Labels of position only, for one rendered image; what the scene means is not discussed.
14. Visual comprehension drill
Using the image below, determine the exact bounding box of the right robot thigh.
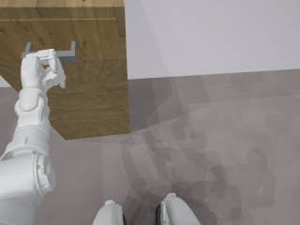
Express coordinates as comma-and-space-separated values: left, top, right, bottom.
160, 197, 201, 225

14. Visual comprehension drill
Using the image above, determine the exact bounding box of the robot left hand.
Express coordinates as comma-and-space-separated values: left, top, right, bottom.
21, 49, 67, 95

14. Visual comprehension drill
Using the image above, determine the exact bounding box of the left robot shin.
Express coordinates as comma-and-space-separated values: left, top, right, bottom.
105, 200, 115, 205

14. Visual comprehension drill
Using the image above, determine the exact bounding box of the cabinet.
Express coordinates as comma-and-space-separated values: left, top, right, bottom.
0, 0, 130, 141

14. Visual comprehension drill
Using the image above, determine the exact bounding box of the handle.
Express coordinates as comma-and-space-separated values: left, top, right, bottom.
21, 40, 78, 63

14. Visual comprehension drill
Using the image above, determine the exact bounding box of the robot left upper arm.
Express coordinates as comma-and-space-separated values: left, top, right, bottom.
0, 153, 56, 225

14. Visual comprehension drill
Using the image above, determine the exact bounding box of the robot left forearm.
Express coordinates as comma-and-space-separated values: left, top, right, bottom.
0, 87, 51, 161

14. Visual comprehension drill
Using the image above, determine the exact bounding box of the drawer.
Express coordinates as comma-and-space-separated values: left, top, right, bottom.
0, 17, 119, 64

